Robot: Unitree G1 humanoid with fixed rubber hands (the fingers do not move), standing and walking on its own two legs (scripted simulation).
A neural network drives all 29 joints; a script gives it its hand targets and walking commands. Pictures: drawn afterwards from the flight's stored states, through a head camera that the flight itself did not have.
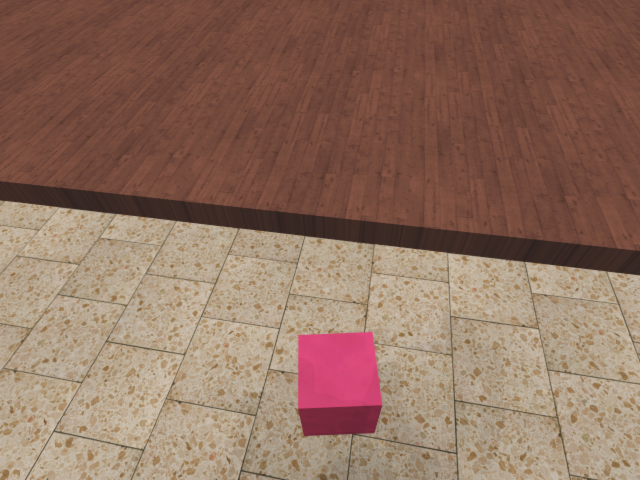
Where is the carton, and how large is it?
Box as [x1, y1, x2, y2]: [298, 332, 381, 435]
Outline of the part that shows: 372,332 298,335 298,410 304,435 374,432 381,407 381,399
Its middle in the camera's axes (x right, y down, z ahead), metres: +0.06 +0.43 +1.12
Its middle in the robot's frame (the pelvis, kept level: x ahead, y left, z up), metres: +0.47 +0.00 -0.65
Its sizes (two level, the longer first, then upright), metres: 0.210 0.200 0.250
